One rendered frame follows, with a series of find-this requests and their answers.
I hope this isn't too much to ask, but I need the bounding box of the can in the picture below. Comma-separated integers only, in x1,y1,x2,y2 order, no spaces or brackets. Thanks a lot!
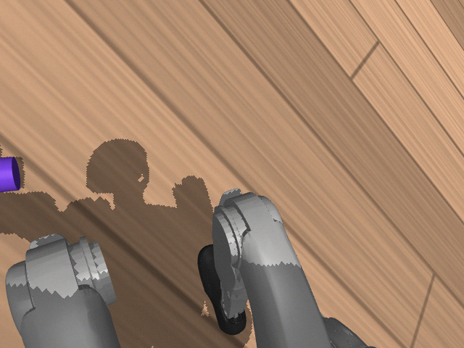
0,157,20,192

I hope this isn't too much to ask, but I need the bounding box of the right robot foot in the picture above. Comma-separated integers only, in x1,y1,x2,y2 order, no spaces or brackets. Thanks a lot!
197,244,247,335

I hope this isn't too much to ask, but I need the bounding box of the right robot hand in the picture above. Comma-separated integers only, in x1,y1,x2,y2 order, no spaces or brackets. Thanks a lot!
320,312,367,348

